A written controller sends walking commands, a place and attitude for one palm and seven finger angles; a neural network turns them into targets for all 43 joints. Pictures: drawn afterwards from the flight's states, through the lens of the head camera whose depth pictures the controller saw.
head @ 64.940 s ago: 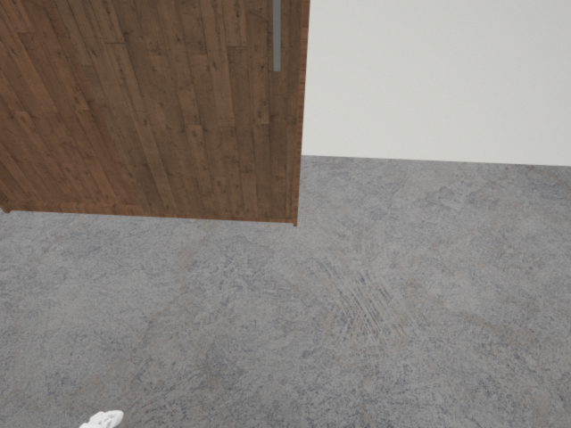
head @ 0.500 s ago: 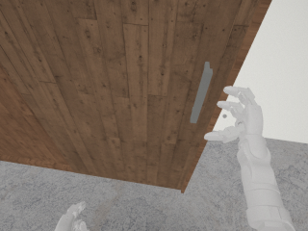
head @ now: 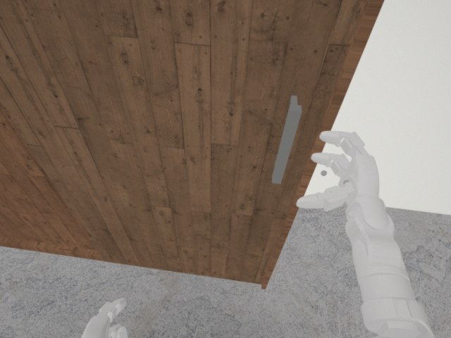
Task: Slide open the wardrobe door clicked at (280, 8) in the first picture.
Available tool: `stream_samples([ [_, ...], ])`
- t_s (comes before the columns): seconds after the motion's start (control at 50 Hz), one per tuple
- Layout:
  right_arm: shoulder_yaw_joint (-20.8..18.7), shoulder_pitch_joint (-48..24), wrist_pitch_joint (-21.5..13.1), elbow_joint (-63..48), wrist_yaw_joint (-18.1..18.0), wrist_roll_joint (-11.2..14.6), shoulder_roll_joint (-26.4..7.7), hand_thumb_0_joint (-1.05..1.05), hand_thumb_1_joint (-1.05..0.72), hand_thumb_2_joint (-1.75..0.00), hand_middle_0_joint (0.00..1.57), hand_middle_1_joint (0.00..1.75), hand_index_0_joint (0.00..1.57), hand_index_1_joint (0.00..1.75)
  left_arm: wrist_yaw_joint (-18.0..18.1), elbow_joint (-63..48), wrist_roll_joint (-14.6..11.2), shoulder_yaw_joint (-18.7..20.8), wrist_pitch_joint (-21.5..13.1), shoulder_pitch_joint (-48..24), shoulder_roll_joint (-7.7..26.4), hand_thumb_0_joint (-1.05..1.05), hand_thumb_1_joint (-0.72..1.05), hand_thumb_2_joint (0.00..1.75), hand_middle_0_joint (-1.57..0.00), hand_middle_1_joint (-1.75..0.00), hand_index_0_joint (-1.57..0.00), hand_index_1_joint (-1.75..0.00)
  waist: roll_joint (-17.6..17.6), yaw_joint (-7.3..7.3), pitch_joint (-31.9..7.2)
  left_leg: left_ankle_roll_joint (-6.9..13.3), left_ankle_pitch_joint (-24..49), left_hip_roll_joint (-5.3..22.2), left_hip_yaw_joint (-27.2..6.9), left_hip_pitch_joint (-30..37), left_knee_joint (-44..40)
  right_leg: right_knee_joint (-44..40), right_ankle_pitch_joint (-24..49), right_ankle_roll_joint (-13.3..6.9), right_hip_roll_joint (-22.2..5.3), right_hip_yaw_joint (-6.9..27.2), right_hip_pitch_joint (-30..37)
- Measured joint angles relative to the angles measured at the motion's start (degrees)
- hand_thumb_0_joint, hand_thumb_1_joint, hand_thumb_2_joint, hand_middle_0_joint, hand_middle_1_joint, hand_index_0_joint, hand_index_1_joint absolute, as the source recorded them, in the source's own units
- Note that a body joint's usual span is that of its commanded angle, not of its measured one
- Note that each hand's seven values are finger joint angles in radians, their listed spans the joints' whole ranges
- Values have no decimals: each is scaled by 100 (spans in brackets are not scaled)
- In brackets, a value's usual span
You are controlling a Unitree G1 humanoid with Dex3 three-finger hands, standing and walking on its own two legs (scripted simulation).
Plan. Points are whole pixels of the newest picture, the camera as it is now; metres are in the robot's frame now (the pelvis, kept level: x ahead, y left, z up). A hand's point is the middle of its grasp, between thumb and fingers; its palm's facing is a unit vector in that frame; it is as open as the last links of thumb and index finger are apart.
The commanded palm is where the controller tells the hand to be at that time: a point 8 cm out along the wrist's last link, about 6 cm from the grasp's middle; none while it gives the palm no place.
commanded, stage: feel for the door with the fingertips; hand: right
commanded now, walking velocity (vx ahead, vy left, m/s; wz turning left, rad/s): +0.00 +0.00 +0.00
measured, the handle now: (284, 142) +0.47 -0.08 +0.12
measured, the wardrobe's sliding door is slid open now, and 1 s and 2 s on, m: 0.00 0.00 0.00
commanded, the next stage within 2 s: slide the fingers in behind the handle in 0.92 s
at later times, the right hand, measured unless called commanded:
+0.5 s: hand (300, 166) +0.40 -0.10 +0.12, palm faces +0.05 +1.00 +0.02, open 14.0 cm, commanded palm +0.37 -0.15 +0.12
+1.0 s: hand (304, 159) +0.42 -0.11 +0.12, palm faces +0.04 +1.00 +0.01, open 13.8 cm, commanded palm +0.39 -0.16 +0.12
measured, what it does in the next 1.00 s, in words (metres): stands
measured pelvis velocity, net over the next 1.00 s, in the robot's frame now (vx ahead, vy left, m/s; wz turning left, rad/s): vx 0.00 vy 0.00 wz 0.00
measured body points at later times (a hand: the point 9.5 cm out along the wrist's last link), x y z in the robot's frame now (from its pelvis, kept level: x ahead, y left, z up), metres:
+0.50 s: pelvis +0.00 +0.00 +0.00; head +0.01 +0.01 +0.45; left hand +0.11 +0.24 -0.11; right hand +0.39 -0.15 +0.12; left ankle -0.04 +0.13 -0.72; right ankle +0.05 -0.14 -0.72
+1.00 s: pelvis +0.00 +0.00 +0.00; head +0.03 +0.01 +0.45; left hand +0.11 +0.25 -0.12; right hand +0.41 -0.16 +0.12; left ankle -0.04 +0.13 -0.72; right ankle +0.05 -0.14 -0.72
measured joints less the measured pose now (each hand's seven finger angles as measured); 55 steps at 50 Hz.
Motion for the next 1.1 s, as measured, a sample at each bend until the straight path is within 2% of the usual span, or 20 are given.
stream_samples([
  [0.04,101,-13,160,44,-28,16,66,-1,50,-30,30,120,30,120,-1,-48,-7,4,-4,-9,15,1,91,90,-20,-30,-20,-30,-21,-2,27,-9,12,12,21,4,-11,-2,15,-8,15,19,-10],
  [0.08,191,23,181,-29,-104,9,177,-1,50,-30,30,120,30,120,-7,-80,13,11,-40,-36,16,1,91,90,-20,-30,-20,-30,-26,3,72,-14,16,21,28,-14,2,8,25,-14,26,26,-31],
  [0.16,335,85,-93,-245,-330,-84,388,-1,50,-30,30,120,30,120,-26,-79,74,8,-129,-87,-28,1,91,90,-20,-30,-20,-30,20,20,121,-16,-2,29,10,-84,81,47,23,-15,30,9,-76],
  [0.24,435,-95,-259,-176,-525,-245,444,-1,50,-30,30,120,30,120,-61,-23,115,-20,-124,-105,-89,1,91,90,-20,-30,-20,-30,71,60,113,-7,-35,23,8,-128,153,96,4,-4,23,12,-110],
  [0.3,454,-251,-164,-10,-596,-308,443,-1,50,-30,30,120,30,120,-80,-3,125,-31,-48,-81,-109,1,91,90,-20,-30,-20,-30,55,87,84,2,-33,10,-2,-134,148,94,0,2,10,5,-111],
  [0.38,369,-327,56,188,-631,-244,449,-1,50,-30,30,120,30,120,-63,9,121,-47,73,-17,-109,1,91,90,-20,-30,-20,-30,19,118,58,4,-4,-2,-30,-99,80,23,16,5,-6,-24,-58],
  [0.46,251,-312,21,214,-698,-218,426,-1,50,-30,30,120,30,120,-50,13,132,-25,106,56,-105,1,91,90,-20,-30,-20,-30,19,133,77,14,6,-11,-51,-95,54,-26,28,14,-18,-46,-34],
  [0.58,220,-419,-265,297,-659,-287,328,-1,50,-30,30,120,30,120,-63,95,139,38,89,132,-59,1,91,90,-20,-30,-20,-30,31,127,98,34,-29,-26,-17,-142,94,22,3,34,-27,-9,-97],
  [0.76,87,-556,-183,593,-502,-177,298,-1,50,-30,30,120,30,120,-47,135,113,89,125,139,9,1,91,90,-20,-30,-20,-30,35,157,34,40,-32,-32,-26,-152,57,-14,-7,33,-34,-17,-102],
  [0.94,13,-712,-425,801,-437,-238,203,-1,50,-30,32,122,31,121,-65,109,115,113,86,114,12,1,91,90,-20,-30,-20,-30,36,154,58,38,-52,-35,-15,-250,108,60,-34,35,-35,-2,-218],
  [1.1,3,-875,-457,1012,-406,-196,227,-1,50,-30,35,123,34,122,-74,175,110,102,77,123,-17,1,91,90,-20,-30,-20,-30,16,130,30,15,-47,-16,-5,-313,135,104,-32,15,-13,9,-295],
])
